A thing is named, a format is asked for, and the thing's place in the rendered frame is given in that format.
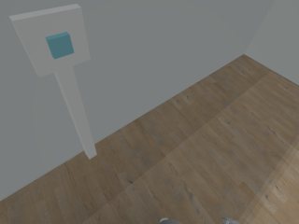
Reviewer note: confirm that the button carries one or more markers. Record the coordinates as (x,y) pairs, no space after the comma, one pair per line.
(60,45)

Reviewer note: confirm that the panel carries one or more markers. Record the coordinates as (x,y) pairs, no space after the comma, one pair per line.
(32,29)

